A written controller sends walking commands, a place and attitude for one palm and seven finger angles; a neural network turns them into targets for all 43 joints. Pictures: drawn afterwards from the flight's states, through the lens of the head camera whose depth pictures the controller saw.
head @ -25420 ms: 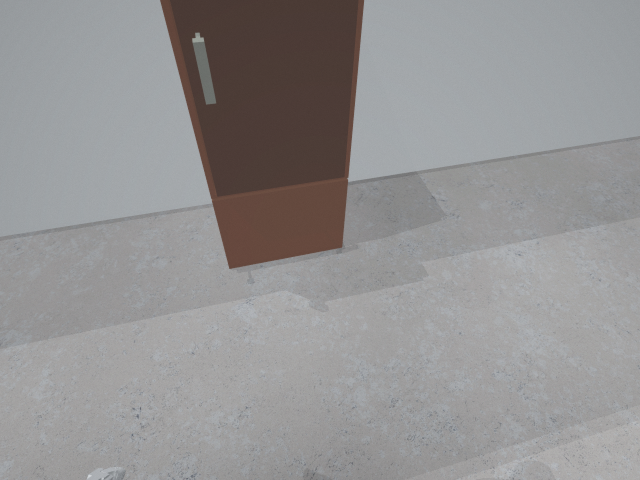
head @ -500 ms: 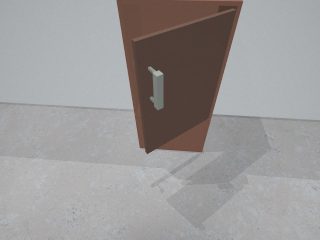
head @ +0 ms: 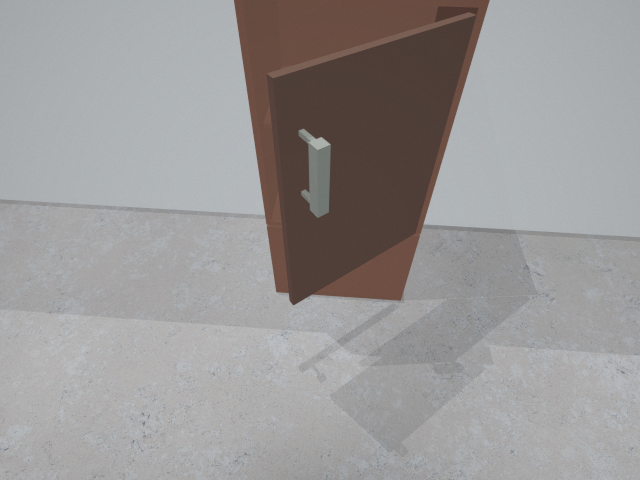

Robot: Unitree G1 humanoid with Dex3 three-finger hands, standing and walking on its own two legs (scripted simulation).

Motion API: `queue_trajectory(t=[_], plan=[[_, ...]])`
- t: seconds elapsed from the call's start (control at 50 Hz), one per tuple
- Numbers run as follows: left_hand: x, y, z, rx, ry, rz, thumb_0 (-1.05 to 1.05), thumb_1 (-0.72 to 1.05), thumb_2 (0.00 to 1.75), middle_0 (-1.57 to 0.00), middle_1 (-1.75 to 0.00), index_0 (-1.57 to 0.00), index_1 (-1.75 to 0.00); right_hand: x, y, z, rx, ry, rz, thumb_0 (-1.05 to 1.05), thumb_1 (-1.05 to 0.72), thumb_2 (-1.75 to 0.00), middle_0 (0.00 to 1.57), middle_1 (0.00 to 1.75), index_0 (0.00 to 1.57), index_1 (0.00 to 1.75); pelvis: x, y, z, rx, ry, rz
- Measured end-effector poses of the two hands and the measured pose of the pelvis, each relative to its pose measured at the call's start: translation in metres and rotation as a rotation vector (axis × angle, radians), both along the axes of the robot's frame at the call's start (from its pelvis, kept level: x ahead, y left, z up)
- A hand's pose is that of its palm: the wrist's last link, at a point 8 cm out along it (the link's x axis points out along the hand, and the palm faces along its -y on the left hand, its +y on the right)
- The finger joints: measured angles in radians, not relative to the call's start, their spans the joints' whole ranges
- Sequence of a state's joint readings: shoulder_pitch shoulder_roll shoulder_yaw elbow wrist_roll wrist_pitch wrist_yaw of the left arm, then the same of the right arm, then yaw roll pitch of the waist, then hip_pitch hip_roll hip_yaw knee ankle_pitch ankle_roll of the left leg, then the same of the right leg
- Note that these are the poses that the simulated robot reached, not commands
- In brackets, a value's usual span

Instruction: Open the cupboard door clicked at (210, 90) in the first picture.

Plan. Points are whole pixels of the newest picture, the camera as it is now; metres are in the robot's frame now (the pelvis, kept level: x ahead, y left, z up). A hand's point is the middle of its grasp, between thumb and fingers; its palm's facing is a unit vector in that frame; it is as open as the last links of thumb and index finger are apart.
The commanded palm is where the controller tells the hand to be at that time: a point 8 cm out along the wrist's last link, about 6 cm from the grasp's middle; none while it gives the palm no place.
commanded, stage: look to check the result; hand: left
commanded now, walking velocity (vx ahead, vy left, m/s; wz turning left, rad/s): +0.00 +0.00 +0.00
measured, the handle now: (312, 173) +0.58 +0.05 +0.05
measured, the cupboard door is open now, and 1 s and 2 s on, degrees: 40 40 40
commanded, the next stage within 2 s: walk to a spot facing it in 0.40 s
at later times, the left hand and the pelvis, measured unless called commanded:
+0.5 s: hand out of the picture +0.00 +0.15 -0.18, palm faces +0.05 -0.99 -0.16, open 7.4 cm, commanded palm none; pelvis +0.01 +0.00 +0.00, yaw +0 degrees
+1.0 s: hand out of the picture +0.07 +0.16 -0.17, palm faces -0.08 -0.96 -0.28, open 7.4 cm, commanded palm none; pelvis +0.01 -0.03 -0.01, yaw -11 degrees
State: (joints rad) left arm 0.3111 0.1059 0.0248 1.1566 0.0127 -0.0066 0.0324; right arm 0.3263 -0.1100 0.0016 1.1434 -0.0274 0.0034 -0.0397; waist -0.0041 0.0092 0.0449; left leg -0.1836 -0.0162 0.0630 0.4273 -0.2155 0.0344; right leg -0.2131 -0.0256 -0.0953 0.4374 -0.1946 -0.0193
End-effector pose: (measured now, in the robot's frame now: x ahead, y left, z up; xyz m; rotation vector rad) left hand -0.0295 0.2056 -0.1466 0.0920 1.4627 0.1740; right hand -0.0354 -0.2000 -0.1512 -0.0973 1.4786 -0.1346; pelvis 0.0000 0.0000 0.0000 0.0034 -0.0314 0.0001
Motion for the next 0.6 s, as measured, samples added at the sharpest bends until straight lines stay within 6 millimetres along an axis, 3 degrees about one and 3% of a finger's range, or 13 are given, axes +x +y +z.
queue_trajectory(t=[0.32,0.6], plan=[[0.014,-0.003,0.000,-0.006,-0.014,-0.011,0.00,0.91,0.90,-0.20,-0.30,-0.20,-0.30,0.019,0.001,0.000,0.004,-0.026,0.008,0.01,-0.91,-0.90,0.19,0.30,0.20,0.30,0.008,0.000,0.001,0.000,-0.001,-0.002],[0.025,-0.003,-0.001,-0.009,-0.021,-0.016,0.00,0.91,0.90,-0.20,-0.30,-0.20,-0.30,0.025,-0.003,0.001,-0.007,-0.019,0.000,0.01,-0.91,-0.90,0.19,0.30,0.20,0.30,0.014,-0.002,0.001,-0.001,-0.001,-0.011]])
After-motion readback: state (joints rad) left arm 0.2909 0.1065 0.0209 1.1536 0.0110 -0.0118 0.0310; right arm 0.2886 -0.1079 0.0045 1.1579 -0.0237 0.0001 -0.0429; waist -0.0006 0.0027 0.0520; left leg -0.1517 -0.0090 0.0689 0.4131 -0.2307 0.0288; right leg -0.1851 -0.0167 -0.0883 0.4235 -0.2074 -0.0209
